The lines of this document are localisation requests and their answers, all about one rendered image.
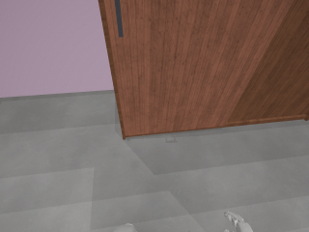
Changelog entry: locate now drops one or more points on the right robot hand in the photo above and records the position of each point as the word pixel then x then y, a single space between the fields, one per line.
pixel 238 222

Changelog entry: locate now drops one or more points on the handle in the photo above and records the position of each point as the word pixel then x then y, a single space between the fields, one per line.
pixel 119 18

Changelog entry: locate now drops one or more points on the wardrobe door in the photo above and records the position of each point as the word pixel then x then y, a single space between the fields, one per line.
pixel 184 64
pixel 280 84

